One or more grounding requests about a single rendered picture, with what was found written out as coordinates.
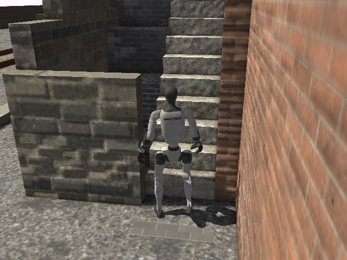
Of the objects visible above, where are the stairs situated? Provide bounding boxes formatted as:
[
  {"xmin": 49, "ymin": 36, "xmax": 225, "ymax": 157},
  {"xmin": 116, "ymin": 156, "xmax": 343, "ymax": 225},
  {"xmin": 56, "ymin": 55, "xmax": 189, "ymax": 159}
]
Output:
[{"xmin": 145, "ymin": 0, "xmax": 225, "ymax": 200}]

